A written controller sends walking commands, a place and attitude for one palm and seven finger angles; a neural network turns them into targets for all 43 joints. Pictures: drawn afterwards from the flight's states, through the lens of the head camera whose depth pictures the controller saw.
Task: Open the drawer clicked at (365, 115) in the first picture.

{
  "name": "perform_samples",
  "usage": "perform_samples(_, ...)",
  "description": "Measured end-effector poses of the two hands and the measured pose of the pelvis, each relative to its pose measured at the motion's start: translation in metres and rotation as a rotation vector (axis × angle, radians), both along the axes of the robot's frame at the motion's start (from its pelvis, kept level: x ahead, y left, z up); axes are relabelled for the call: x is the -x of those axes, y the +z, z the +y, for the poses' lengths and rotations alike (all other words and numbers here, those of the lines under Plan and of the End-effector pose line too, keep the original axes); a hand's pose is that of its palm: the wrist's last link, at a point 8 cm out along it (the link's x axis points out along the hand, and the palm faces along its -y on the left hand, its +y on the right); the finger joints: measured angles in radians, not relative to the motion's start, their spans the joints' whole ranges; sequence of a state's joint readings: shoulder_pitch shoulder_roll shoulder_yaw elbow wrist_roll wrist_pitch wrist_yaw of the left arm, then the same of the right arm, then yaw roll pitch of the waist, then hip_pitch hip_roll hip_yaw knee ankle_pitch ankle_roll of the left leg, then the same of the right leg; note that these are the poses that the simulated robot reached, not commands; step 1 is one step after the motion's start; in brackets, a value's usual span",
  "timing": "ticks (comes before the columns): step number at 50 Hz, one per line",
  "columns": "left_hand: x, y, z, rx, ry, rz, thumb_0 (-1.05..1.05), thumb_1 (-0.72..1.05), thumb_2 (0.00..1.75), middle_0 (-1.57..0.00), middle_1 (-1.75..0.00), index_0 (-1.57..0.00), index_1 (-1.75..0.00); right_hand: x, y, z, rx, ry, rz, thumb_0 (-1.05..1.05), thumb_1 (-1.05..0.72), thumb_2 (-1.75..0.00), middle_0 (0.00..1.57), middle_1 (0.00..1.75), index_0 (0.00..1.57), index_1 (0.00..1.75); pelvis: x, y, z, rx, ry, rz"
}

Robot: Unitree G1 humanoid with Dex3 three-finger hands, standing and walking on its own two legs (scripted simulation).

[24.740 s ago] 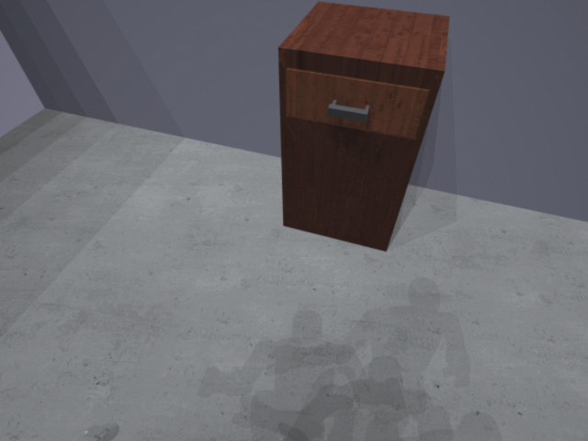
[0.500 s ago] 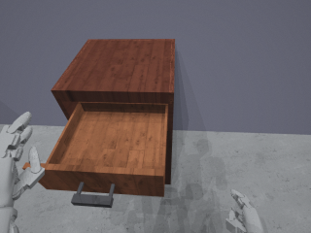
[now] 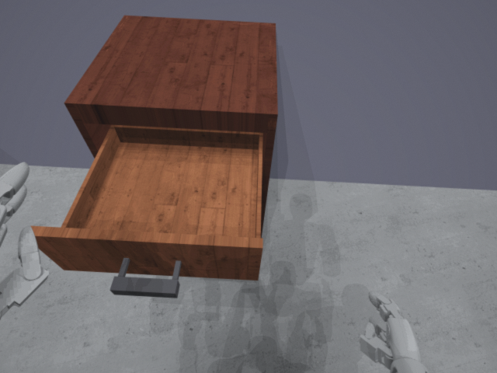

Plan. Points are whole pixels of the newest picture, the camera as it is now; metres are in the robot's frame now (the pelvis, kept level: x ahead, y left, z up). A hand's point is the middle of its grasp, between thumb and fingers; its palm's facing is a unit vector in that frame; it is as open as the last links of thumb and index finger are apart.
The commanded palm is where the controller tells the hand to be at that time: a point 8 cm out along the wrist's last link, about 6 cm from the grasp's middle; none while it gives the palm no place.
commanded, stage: step back with the hand held close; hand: left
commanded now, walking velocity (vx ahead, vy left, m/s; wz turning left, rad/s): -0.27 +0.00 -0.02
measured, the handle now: (148, 275) +0.29 +0.22 -0.10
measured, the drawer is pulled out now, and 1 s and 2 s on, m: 0.30 0.30 0.30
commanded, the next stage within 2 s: stop stepping back and stand still in 0.92 s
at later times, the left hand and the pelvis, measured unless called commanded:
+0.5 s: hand (41, 301) +0.16 +0.22 +0.16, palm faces +0.32 -0.81 -0.49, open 7.4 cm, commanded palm +0.09 +0.27 +0.18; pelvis -0.04 -0.01 +0.00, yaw -1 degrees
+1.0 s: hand out of the picture +0.04 +0.19 +0.17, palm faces +0.33 -0.83 -0.46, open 7.4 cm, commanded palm -0.02 +0.24 +0.18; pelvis -0.16 -0.04 +0.00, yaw -1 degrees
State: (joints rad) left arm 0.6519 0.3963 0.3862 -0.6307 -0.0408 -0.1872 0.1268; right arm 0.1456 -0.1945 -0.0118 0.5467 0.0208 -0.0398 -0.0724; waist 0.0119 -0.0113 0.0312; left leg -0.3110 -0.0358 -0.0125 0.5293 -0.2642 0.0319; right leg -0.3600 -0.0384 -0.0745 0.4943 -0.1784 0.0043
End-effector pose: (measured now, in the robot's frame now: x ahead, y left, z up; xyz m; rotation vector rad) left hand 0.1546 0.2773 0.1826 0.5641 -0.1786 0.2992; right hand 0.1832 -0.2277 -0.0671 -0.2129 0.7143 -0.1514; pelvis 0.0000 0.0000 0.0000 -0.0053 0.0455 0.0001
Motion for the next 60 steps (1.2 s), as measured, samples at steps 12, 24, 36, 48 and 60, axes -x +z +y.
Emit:
perform_samples(12, 0.021, -0.004, -0.001, 0.042, -0.01, -0.079, 0.01, 0.89, 0.89, -0.21, -0.3, -0.21, -0.3, 0.031, -0.003, 0.001, 0.03, 0.013, 0.009, 0.02, -0.9, -0.9, 0.21, 0.3, 0.21, 0.3, 0.023, -0.006, 0.003, 0.024, 0.002, 0.009)
perform_samples(24, 0.027, 0.002, -0.008, -0.022, -0.025, -0.06, 0.01, 0.89, 0.89, -0.21, -0.3, -0.21, -0.3, 0.049, -0.013, 0.001, 0.003, 0.025, 0.038, 0.02, -0.9, -0.9, 0.2, 0.3, 0.2, 0.3, 0.038, -0.005, -0.008, 0.011, -0.015, 0.037)
perform_samples(36, 0.069, -0.003, -0.022, 0.011, -0.054, -0.011, 0.01, 0.89, 0.89, -0.21, -0.3, -0.22, -0.3, 0.076, 0.006, -0.021, 0.032, -0.028, 0.012, 0.02, -0.9, -0.9, 0.2, 0.29, 0.2, 0.3, 0.081, 0.002, -0.017, -0.007, 0.009, 0.035)
perform_samples(48, 0.143, 0.003, -0.032, 0.031, -0.023, -0.043, 0.01, 0.89, 0.89, -0.21, -0.3, -0.21, -0.3, 0.143, -0.001, -0.007, -0.025, 0.045, -0.025, 0.02, -0.9, -0.9, 0.2, 0.29, 0.2, 0.3, 0.147, 0.0, -0.028, 0.005, -0.014, 0.015)
perform_samples(60, 0.212, 0.001, -0.081, 0.018, -0.059, 0.021, 0.01, 0.89, 0.89, -0.21, -0.3, -0.21, -0.3, 0.253, -0.013, -0.067, -0.055, -0.06, 0.061, 0.02, -0.9, -0.9, 0.21, 0.3, 0.21, 0.3, 0.219, 0.004, -0.066, -0.027, -0.02, 0.001)
